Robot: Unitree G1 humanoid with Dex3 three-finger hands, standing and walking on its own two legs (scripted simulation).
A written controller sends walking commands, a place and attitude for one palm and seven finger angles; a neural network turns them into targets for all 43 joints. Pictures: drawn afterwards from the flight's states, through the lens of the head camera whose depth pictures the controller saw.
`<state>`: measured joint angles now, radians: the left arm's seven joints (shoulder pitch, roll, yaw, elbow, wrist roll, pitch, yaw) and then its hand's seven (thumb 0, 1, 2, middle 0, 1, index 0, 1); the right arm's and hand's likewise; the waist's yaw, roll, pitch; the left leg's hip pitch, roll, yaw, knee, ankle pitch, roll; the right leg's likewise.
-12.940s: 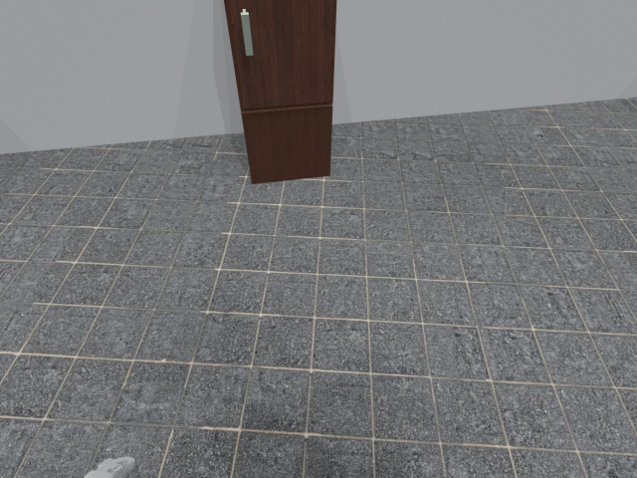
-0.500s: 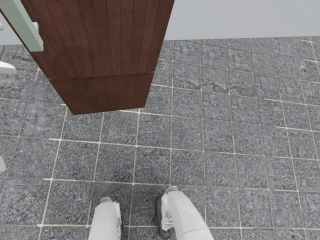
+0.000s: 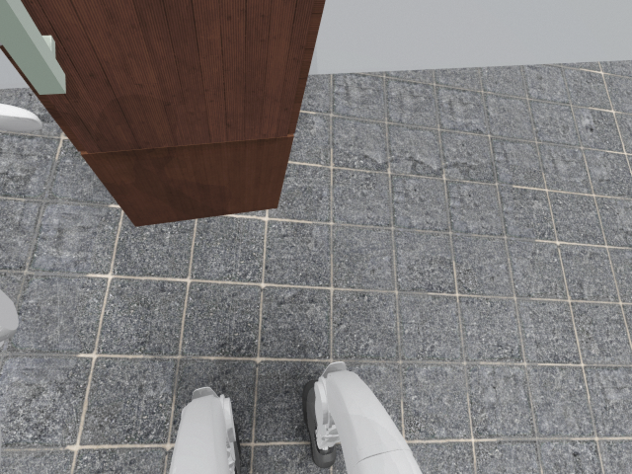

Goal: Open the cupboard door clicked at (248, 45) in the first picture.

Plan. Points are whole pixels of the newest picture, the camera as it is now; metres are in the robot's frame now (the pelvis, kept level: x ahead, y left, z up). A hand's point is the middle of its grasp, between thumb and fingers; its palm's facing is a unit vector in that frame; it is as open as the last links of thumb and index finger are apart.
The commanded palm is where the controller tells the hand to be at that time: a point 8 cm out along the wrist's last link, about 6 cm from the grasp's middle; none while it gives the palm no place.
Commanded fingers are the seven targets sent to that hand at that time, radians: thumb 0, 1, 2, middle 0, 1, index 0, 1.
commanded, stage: slide the fingers in behind the handle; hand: left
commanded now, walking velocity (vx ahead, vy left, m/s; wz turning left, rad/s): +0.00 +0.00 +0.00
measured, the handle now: (21, 18) +0.61 +0.24 +0.07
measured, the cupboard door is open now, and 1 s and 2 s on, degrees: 0 0 0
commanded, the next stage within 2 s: close the thumb around the handle in 1.10 s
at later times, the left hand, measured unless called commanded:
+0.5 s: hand (25, 59) +0.56 +0.24 +0.06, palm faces +0.07 -1.00 +0.00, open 13.9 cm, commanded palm +0.55 +0.26 +0.06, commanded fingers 0.00 -0.50 0.30 -0.30 -1.20 -0.30 -1.20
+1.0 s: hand (50, 62) +0.56 +0.22 +0.06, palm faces +0.08 -1.00 -0.03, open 14.0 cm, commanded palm +0.54 +0.25 +0.06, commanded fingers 0.00 -0.50 0.30 -0.30 -1.20 -0.30 -1.20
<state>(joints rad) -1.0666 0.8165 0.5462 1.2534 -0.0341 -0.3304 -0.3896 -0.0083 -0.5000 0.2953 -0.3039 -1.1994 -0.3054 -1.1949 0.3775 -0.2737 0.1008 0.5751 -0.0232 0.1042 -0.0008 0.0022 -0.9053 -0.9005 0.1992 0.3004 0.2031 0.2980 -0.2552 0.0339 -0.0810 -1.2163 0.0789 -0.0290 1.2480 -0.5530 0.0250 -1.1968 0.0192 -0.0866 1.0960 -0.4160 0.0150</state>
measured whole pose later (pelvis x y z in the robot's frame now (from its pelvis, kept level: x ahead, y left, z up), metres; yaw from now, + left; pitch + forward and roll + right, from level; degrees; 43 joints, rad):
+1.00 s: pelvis +0.01 -0.01 +0.01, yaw +1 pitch +29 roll -5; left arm -1.03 0.63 0.47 1.22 -0.03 -0.39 -0.25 -0.01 -0.50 0.30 -0.30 -1.20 -0.31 -1.20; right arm 0.38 -0.27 0.06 0.60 -0.04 0.10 0.02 0.00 -0.91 -0.90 0.20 0.30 0.20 0.30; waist -0.23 0.04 -0.09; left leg -1.16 0.07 -0.02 1.21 -0.55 0.01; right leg -1.15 0.01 -0.08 1.09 -0.44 0.00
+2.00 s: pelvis +0.01 +0.00 +0.00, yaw +1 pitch +29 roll -5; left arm -1.06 0.62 0.45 1.25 -0.03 -0.40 -0.22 0.01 0.65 0.80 -0.36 -1.35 -0.36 -1.34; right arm 0.39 -0.26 0.07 0.61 -0.05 0.09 0.02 0.00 -0.91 -0.90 0.20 0.30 0.20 0.30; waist -0.23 0.05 -0.10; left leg -1.18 0.06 -0.02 1.23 -0.55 0.02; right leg -1.17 0.00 -0.08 1.10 -0.43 0.02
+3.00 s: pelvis +0.03 -0.03 +0.03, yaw +5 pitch +20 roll -1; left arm -0.35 -0.05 0.03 0.55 0.08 -0.41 0.58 0.01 0.65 0.76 -0.29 -1.29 -0.27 -1.30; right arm 0.19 -0.16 -0.01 0.61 -0.10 0.03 0.03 0.01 -0.91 -0.90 0.20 0.30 0.20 0.30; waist -0.02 0.03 -0.16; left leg -0.90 0.03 -0.03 1.09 -0.54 -0.02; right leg -0.93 -0.03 -0.08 1.06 -0.48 -0.02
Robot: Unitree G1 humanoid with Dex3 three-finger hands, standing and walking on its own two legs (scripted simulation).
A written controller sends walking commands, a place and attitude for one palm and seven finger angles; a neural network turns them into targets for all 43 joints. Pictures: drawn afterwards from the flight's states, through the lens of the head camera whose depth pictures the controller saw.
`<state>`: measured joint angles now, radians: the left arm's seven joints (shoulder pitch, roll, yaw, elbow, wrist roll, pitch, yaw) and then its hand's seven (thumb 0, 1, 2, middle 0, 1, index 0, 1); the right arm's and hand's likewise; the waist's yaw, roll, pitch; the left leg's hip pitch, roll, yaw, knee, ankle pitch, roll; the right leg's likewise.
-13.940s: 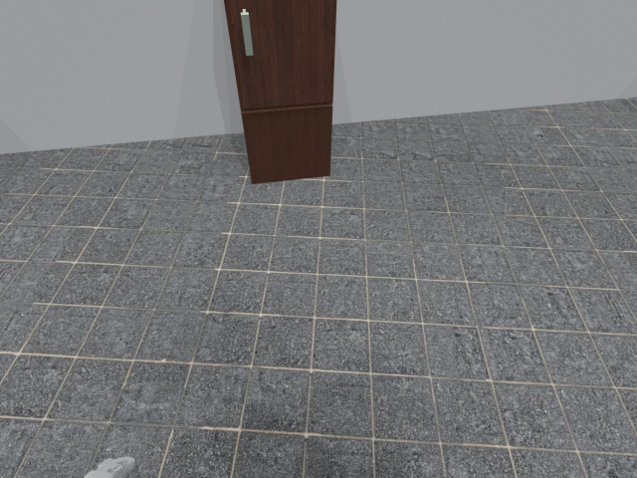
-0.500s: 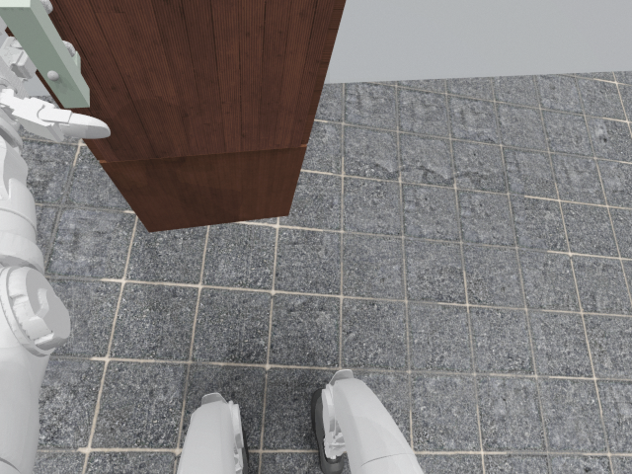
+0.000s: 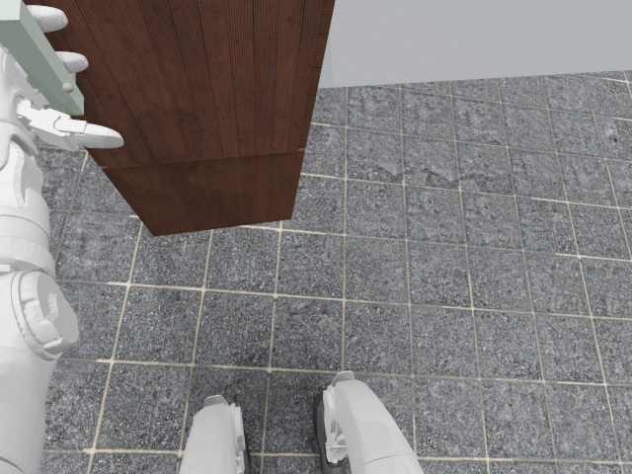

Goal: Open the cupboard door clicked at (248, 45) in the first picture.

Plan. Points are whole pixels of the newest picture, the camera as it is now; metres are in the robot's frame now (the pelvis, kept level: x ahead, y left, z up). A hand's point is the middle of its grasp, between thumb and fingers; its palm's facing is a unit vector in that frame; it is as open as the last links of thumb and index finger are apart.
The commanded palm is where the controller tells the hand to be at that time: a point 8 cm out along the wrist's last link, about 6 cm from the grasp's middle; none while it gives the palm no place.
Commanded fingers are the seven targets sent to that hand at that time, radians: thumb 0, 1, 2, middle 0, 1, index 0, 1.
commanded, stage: slide the fingers in behind the handle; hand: left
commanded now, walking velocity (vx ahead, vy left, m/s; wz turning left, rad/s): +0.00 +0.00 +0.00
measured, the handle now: (43, 47) +0.60 +0.24 +0.06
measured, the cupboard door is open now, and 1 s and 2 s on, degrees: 0 0 31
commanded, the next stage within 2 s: close the thumb around the handle in 0.10 s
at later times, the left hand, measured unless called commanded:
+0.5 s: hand (62, 87) +0.55 +0.22 +0.06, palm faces +0.05 -1.00 -0.02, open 11.4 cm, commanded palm +0.53 +0.25 +0.06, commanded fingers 0.00 0.40 0.68 -0.36 -1.30 -0.36 -1.30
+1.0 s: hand (65, 89) +0.55 +0.22 +0.06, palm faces +0.06 -1.00 -0.02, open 6.1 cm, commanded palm +0.53 +0.25 +0.06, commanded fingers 0.00 0.90 0.90 -0.40 -1.35 -0.40 -1.35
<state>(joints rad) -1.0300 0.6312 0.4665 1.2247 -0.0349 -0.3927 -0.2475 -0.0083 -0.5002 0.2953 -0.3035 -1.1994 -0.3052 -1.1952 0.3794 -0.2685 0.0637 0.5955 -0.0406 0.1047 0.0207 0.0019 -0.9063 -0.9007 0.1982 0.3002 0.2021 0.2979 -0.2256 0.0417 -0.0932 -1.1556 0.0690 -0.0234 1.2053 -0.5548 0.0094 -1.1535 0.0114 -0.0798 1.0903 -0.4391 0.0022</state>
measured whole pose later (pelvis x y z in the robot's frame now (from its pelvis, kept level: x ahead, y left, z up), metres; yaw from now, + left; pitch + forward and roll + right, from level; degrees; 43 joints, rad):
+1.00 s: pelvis -0.01 +0.01 +0.00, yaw +0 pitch +29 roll -5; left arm -1.06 0.62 0.45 1.25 -0.03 -0.40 -0.22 0.01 0.65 0.80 -0.36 -1.35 -0.36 -1.34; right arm 0.39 -0.26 0.07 0.61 -0.05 0.09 0.02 0.00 -0.91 -0.90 0.20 0.30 0.20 0.30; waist -0.23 0.05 -0.10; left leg -1.18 0.06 -0.02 1.23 -0.55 0.02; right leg -1.17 0.00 -0.08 1.10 -0.43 0.02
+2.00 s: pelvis +0.02 -0.02 +0.02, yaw +4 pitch +20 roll -1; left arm -0.35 -0.05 0.03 0.55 0.08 -0.41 0.58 0.01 0.65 0.76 -0.29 -1.29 -0.27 -1.30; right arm 0.19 -0.16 -0.01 0.61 -0.10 0.03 0.03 0.01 -0.91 -0.90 0.20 0.30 0.20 0.30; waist -0.02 0.03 -0.16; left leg -0.90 0.03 -0.03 1.09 -0.54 -0.02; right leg -0.93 -0.03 -0.08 1.06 -0.48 -0.02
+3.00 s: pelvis +0.00 -0.03 +0.02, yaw +4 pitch +18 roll +0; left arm -0.24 -0.15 -0.16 0.50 0.13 -0.39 0.67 0.01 -0.01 0.51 -0.34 -1.25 -0.33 -1.25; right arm 0.17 -0.17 -0.01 0.63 -0.11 -0.02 0.03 0.01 -0.91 -0.90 0.20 0.30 0.20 0.30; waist -0.01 0.04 -0.15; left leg -0.88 0.02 -0.03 1.09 -0.51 -0.04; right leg -0.92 -0.03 -0.08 1.08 -0.47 -0.04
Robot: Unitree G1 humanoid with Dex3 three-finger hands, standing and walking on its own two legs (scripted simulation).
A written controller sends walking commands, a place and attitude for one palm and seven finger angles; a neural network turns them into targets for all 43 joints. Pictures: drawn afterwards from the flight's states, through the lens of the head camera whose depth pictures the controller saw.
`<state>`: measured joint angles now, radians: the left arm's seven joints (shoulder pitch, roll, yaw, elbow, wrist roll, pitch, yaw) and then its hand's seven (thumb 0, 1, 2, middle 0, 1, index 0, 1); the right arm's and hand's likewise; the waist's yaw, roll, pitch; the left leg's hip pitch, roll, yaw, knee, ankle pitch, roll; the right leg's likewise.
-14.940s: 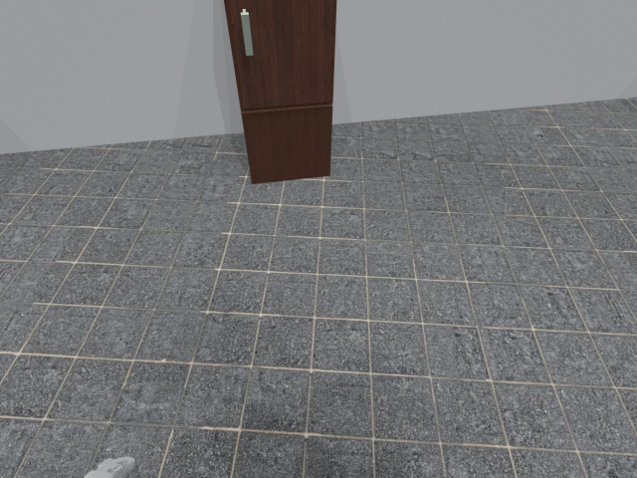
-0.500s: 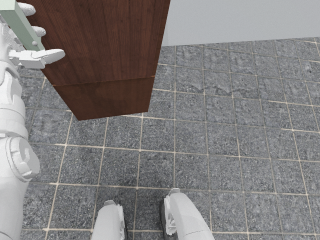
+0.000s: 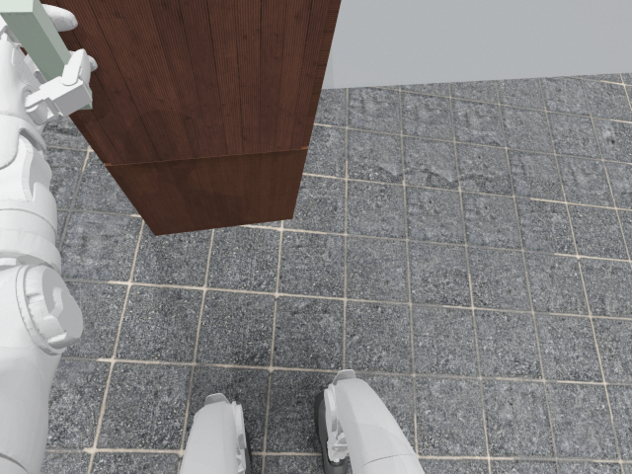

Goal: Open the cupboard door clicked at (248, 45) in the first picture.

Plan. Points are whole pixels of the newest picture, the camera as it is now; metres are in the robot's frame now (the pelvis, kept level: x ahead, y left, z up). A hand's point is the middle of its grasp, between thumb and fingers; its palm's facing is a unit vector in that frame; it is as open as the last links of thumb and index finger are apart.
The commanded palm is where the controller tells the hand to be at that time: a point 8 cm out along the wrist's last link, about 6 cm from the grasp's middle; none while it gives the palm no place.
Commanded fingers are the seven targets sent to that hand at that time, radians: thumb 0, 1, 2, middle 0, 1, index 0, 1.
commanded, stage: pull the door open along its arc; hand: left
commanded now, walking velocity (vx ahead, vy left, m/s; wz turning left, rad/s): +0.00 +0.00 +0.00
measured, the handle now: (53, 41) +0.61 +0.23 +0.06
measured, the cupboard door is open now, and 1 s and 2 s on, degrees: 0 31 48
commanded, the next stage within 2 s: open thumb and fingers to let go in 1.48 s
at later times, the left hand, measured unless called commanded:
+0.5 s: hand (100, 147) +0.47 +0.18 +0.06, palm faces +0.06 -1.00 +0.01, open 6.5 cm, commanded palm +0.41 +0.21 +0.06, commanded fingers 0.00 0.90 0.90 -0.40 -1.35 -0.40 -1.35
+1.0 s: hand (174, 201) +0.41 +0.11 +0.06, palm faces +0.49 -0.87 -0.02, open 6.6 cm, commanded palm +0.36 +0.14 +0.06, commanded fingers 0.00 0.90 0.90 -0.40 -1.35 -0.40 -1.35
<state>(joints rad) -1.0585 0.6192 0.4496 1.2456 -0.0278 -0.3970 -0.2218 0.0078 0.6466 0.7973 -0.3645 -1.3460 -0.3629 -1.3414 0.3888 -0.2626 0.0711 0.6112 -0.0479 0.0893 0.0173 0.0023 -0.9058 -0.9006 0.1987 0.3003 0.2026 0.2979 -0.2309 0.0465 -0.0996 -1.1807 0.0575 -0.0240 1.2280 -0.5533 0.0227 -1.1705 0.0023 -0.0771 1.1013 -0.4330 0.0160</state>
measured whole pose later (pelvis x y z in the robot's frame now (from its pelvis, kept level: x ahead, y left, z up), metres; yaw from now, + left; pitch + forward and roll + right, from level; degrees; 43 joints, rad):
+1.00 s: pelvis +0.02 -0.03 +0.03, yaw +4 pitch +20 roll -1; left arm -0.35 -0.05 0.03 0.55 0.08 -0.41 0.58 0.01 0.65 0.76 -0.29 -1.29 -0.27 -1.30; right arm 0.19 -0.16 -0.01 0.61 -0.10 0.03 0.03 0.01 -0.91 -0.90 0.20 0.30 0.20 0.30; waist -0.02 0.03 -0.16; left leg -0.90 0.03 -0.03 1.09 -0.54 -0.02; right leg -0.93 -0.03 -0.08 1.06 -0.48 -0.02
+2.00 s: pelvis +0.00 -0.04 +0.02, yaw +4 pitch +18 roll +0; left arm -0.24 -0.15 -0.16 0.50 0.13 -0.39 0.67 0.01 -0.01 0.51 -0.34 -1.25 -0.33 -1.25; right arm 0.17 -0.17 -0.01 0.63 -0.11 -0.02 0.03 0.01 -0.91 -0.90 0.20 0.30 0.20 0.30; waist -0.01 0.04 -0.15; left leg -0.88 0.02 -0.03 1.09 -0.51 -0.04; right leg -0.92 -0.03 -0.08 1.08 -0.47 -0.04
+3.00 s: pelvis +0.00 -0.02 +0.02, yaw +3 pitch +16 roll +0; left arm -0.02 -0.02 -0.21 0.31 0.03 -0.45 0.15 -0.01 -0.50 0.30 -0.13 -0.30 -0.14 -0.30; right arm 0.24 -0.22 -0.01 0.51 -0.03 -0.02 0.05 0.01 -0.91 -0.90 0.20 0.30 0.20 0.30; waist -0.01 0.02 -0.14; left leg -0.87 0.00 0.01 1.12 -0.53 0.00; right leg -0.91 -0.05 -0.04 1.11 -0.47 0.00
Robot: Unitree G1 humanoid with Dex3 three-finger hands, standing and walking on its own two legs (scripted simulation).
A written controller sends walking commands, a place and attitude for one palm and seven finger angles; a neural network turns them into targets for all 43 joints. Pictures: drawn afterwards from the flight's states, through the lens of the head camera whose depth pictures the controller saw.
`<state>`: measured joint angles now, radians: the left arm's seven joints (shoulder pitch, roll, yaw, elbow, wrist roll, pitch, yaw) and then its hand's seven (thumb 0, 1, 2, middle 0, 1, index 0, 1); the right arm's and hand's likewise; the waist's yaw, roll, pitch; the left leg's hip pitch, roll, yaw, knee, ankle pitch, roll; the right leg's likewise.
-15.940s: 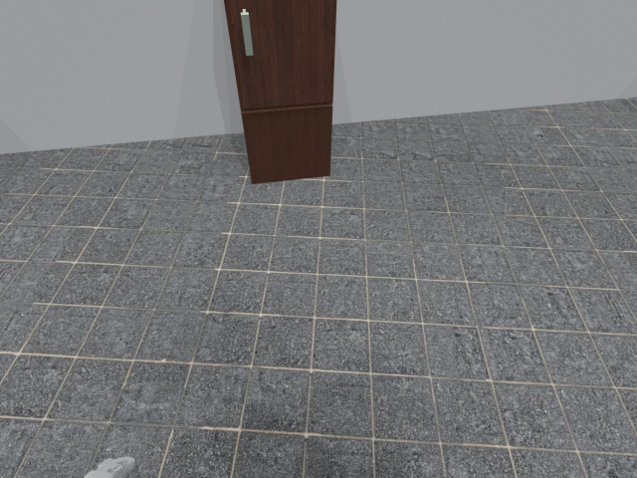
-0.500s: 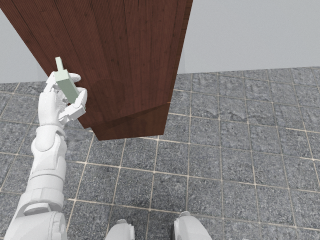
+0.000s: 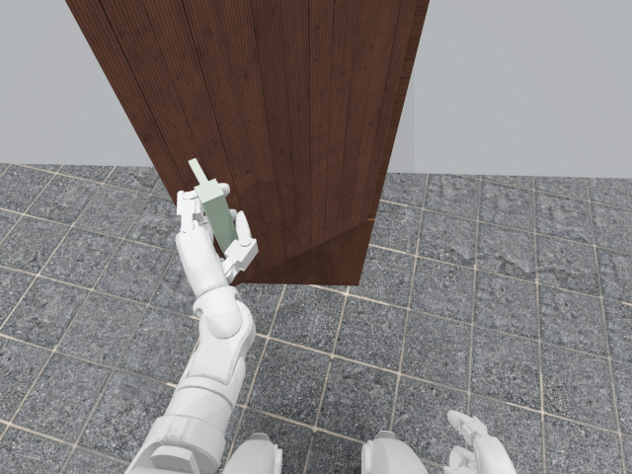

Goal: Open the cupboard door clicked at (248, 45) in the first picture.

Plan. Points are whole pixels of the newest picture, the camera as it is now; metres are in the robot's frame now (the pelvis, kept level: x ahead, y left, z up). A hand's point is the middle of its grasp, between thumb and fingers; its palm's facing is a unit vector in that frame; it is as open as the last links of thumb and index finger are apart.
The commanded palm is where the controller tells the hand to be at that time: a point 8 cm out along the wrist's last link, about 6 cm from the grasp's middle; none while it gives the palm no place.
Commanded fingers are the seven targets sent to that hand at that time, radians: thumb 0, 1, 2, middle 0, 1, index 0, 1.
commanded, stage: pull the door open along its arc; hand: left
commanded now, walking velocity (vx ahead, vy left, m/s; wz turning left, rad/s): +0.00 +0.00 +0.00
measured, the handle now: (214, 209) +0.44 +0.16 +0.04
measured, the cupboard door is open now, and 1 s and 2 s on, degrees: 31 48 51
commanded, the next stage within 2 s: open thumb and fingers to let go in 0.48 s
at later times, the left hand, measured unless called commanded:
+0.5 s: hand (291, 282) +0.33 +0.05 +0.04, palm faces +0.33 -0.94 +0.01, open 6.8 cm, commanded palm +0.29 +0.09 +0.03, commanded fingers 0.00 0.90 0.90 -0.40 -1.35 -0.40 -1.35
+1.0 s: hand (296, 279) +0.34 +0.04 +0.04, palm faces +0.37 -0.93 -0.03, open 10.7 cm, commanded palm +0.29 +0.08 +0.03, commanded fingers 0.00 -0.50 0.30 -0.30 -1.20 -0.30 -1.20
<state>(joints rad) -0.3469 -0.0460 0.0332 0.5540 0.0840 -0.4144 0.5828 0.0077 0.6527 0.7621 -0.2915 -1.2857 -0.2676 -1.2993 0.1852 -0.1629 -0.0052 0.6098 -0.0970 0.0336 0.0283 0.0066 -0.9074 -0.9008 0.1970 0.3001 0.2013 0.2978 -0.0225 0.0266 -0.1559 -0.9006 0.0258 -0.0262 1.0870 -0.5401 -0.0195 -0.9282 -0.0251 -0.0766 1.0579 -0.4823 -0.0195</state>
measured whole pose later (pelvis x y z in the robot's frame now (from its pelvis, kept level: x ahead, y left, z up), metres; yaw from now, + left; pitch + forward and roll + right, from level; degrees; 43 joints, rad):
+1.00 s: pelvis -0.02 -0.01 +0.00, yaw +1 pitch +18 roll +0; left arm -0.24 -0.15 -0.16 0.50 0.13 -0.39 0.67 0.01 -0.01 0.51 -0.34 -1.25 -0.33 -1.25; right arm 0.17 -0.17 -0.01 0.63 -0.11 -0.02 0.03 0.01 -0.91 -0.90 0.20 0.30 0.20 0.30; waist -0.01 0.04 -0.15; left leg -0.88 0.02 -0.03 1.09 -0.51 -0.04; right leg -0.92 -0.03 -0.08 1.08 -0.47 -0.04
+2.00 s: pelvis -0.02 +0.01 -0.01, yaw +0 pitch +16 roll +0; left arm -0.02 -0.02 -0.21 0.31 0.03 -0.45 0.15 -0.01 -0.50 0.30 -0.13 -0.30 -0.14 -0.30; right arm 0.24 -0.22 -0.01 0.51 -0.03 -0.02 0.05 0.01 -0.91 -0.90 0.20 0.30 0.20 0.30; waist -0.01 0.02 -0.14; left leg -0.87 0.00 0.01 1.12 -0.53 0.00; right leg -0.91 -0.05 -0.04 1.11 -0.47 0.00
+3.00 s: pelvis -0.01 +0.00 -0.01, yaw +1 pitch +15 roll -1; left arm 0.47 0.16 -0.04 -0.24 -0.14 -0.33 -0.08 -0.01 -0.50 0.30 -0.16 -0.30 -0.16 -0.30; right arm 0.25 -0.22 0.01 0.42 0.01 -0.06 -0.04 0.01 -0.91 -0.90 0.20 0.30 0.20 0.30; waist 0.02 0.05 -0.15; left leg -0.84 0.02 -0.04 1.15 -0.58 -0.02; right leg -0.86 -0.03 -0.08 1.13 -0.52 -0.02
